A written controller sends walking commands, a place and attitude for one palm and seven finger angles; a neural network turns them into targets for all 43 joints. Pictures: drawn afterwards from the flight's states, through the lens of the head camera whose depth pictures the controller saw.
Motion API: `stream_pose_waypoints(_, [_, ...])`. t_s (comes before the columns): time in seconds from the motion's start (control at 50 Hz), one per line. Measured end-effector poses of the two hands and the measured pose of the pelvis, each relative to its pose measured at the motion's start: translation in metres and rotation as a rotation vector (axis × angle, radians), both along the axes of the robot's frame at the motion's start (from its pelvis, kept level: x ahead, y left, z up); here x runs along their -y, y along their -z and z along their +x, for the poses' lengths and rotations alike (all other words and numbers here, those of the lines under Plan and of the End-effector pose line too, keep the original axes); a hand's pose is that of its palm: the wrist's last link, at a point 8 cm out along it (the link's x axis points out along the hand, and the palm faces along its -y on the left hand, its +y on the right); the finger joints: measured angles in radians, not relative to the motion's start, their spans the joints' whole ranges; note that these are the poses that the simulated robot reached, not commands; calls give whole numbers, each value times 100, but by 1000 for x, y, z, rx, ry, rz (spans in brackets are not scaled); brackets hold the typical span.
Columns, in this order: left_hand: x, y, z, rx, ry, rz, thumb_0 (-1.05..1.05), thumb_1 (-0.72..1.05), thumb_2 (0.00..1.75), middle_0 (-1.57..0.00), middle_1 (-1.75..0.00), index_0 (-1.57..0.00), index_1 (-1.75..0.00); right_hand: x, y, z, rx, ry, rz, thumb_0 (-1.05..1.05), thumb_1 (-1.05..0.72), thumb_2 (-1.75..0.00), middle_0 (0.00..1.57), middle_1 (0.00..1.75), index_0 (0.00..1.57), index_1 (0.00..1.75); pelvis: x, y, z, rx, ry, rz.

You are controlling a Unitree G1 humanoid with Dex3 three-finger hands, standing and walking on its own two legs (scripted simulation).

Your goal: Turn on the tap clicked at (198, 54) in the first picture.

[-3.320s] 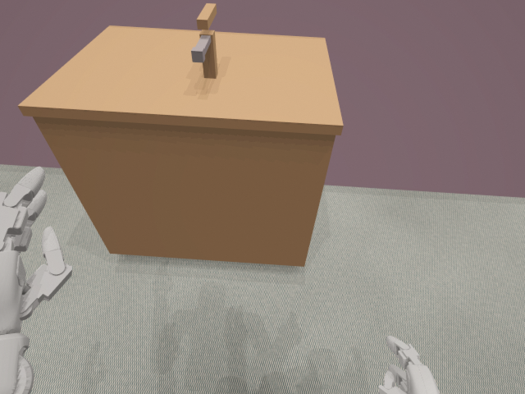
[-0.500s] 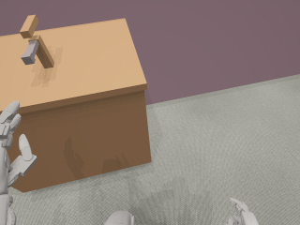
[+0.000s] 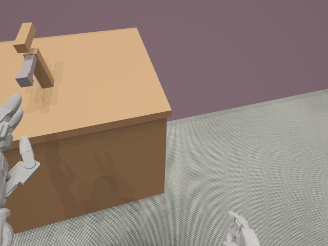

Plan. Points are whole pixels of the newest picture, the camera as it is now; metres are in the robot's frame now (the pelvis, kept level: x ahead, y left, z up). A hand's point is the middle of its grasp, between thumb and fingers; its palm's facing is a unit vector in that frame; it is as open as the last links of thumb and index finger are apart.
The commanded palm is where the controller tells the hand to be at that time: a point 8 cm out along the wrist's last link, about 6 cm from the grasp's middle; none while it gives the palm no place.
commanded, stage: come to a stop and stand still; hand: left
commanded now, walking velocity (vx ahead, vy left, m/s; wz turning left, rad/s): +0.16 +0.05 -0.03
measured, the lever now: (24, 79) +0.47 +0.40 +0.15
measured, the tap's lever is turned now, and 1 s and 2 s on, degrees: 0 0 0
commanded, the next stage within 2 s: look again from close up in 1.94 s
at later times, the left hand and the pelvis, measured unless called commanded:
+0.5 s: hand (31, 149) +0.24 +0.25 +0.18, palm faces +0.36 -0.84 -0.41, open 7.4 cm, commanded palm +0.19 +0.29 +0.18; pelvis +0.02 +0.02 +0.00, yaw -2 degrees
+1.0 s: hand (27, 183) +0.18 +0.24 +0.17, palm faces +0.40 -0.84 -0.37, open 7.4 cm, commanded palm +0.13 +0.27 +0.18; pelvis -0.03 +0.00 +0.00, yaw -2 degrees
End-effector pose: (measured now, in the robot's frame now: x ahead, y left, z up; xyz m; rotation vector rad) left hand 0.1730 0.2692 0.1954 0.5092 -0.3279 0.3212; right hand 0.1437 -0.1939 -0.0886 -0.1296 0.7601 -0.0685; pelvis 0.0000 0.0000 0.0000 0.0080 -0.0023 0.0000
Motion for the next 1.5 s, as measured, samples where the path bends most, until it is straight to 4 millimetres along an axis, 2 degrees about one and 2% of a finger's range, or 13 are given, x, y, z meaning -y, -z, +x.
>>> stream_pose_waypoints(0.14, [2, -9, 8, 7, -78, 62, 2, 89, 90, -22, -30, -21, -31, 19, 21, 14, -47, -12, -1, 1, -90, -90, 20, 30, 21, 30, 10, 6, 16, 9, -3, 0])
stream_pose_waypoints(0.26, [-1, 7, 32, -34, -86, -38, 2, 89, 90, -21, -30, -21, -31, 49, 0, 26, -35, 30, -80, 1, -90, -90, 20, 30, 21, 30, 8, -4, 27, 12, 10, 30])
stream_pose_waypoints(0.36, [-1, 19, 40, -59, -11, -62, 2, 89, 90, -21, -30, -21, -31, 60, -21, 37, 13, 62, -172, 1, -91, -90, 20, 30, 20, 30, -3, -3, 27, 20, 8, 10])
stream_pose_waypoints(0.44, [-12, 11, 35, -2, 42, -32, 2, 89, 90, -22, -30, -21, -31, 51, -31, 41, 42, 88, -208, 1, -91, -90, 20, 30, 20, 30, -15, 3, 27, 35, 26, 0])
stream_pose_waypoints(0.56, [-31, -6, 22, 47, 0, 5, 2, 89, 90, -22, -30, -21, -31, 16, -33, 36, 67, 30, -133, 1, -91, -90, 19, 30, 20, 30, -18, -4, 17, 26, 30, -16])
stream_pose_waypoints(0.68, [-18, 3, 5, -5, -28, -40, 2, 90, 90, -21, -30, -20, -31, -4, -17, 15, 66, -12, -23, 1, -90, -90, 20, 30, 21, 30, -10, -2, -3, 30, 39, -17])
stream_pose_waypoints(0.76, [-1, 12, -10, -70, -18, -63, 2, 90, 90, -21, -30, -20, -31, 3, -6, -7, 31, -8, -1, 1, -90, -90, 20, 30, 21, 30, -1, -2, -16, 42, 28, -26])
stream_pose_waypoints(0.84, [7, 15, -23, -85, -13, -79, 2, 89, 90, -21, -30, -21, -31, 24, -1, -30, -18, 25, -40, 1, -90, -90, 20, 30, 21, 30, 3, -2, -23, 34, 36, -18])
stream_pose_waypoints(0.92, [3, 11, -28, -40, -15, -76, 2, 89, 90, -22, -30, -21, -31, 44, 1, -48, -54, 61, -106, 1, -90, -90, 20, 30, 21, 30, 3, 1, -29, 35, 18, -27])
stream_pose_waypoints(1.02, [-6, 13, -30, -37, -42, -74, 2, 89, 90, -21, -30, -21, -31, 58, -9, -60, -47, 92, -143, 1, -90, -90, 20, 30, 20, 30, 5, -3, -36, 36, 34, -19])
stream_pose_waypoints(1.22, [3, 23, -33, -80, 2, -89, 2, 89, 90, -21, -30, -21, -31, 52, -14, -58, -7, 84, -137, 1, -90, -90, 20, 30, 20, 30, 1, -3, -43, 29, 34, -29])
stream_pose_waypoints(1.36, [-13, 16, -30, -68, -22, -68, 2, 89, 90, -22, -30, -21, -31, 31, -13, -46, -5, 63, -112, 1, -90, -90, 20, 30, 20, 30, -8, -5, -37, 22, 36, -30])
stream_pose_waypoints(1.5, [-22, 21, -19, -77, -47, -94, 2, 90, 90, -21, -30, -21, -31, 12, -13, -30, 5, 30, -86, 1, -90, -90, 20, 30, 21, 30, -14, -6, -29, 14, 40, -24])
